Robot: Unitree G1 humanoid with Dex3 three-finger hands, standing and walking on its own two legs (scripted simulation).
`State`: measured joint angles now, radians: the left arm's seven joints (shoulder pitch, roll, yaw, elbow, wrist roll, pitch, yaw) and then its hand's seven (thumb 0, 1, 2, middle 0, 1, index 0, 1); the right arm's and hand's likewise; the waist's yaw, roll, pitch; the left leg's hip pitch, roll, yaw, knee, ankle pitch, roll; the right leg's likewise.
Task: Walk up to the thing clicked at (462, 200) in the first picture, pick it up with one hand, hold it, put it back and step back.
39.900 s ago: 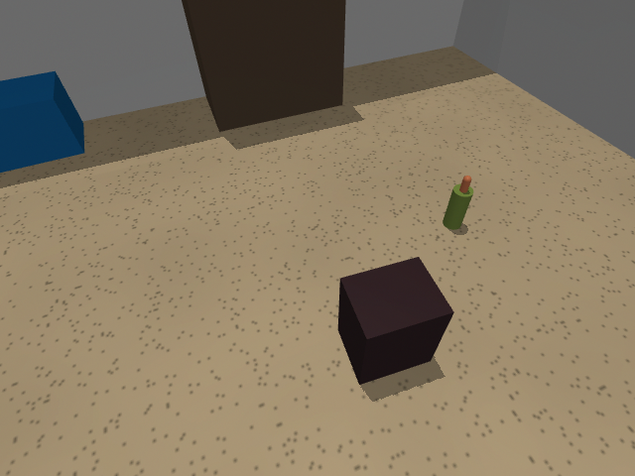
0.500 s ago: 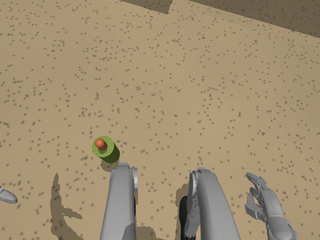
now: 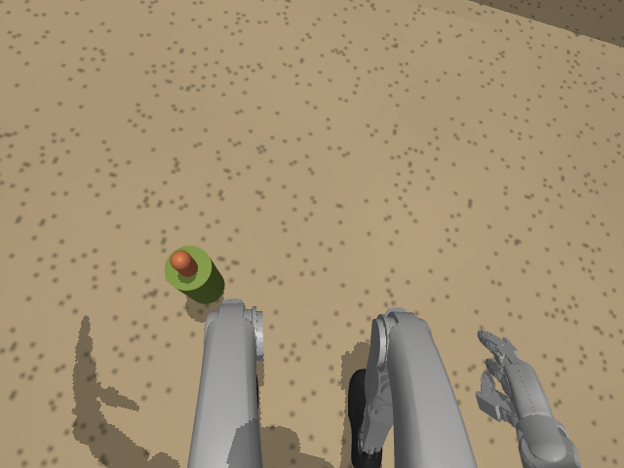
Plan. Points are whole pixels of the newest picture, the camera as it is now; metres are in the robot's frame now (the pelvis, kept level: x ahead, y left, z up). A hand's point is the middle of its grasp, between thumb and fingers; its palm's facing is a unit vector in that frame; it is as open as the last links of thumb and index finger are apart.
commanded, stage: go down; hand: left
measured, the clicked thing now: (195, 274) +0.38 +0.25 -0.34
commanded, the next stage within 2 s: approach in 0.68 s
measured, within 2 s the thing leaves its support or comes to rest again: neither
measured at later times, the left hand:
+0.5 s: hand out of the picture +0.29 +0.43 -0.05, palm faces +0.24 -0.96 -0.13, open 17.7 cm
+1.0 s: hand out of the picture +0.28 +0.43 -0.07, palm faces +0.27 -0.96 -0.07, open 17.8 cm
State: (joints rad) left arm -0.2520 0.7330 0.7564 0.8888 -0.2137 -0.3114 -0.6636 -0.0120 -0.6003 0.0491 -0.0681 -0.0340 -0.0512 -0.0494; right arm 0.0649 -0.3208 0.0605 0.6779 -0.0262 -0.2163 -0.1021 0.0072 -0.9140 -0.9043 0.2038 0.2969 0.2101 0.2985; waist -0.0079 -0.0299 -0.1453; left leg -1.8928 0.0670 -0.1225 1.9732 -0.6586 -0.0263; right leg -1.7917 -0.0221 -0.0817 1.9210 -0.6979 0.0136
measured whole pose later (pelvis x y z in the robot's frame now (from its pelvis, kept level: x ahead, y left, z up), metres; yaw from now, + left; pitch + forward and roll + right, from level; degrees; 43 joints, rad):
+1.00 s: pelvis -0.01 +0.00 -0.05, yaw -1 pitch +32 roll -7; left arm -0.33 0.77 0.84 1.01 -0.32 -0.43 -0.77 -0.01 -0.61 0.03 -0.07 -0.02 -0.04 -0.05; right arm 0.04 -0.35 0.08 0.69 -0.04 -0.24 -0.09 0.01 -0.91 -0.91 0.20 0.30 0.21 0.30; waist -0.01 -0.05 -0.13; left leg -2.05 0.06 -0.13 2.14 -0.67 -0.02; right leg -1.95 -0.02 -0.07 2.09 -0.71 0.02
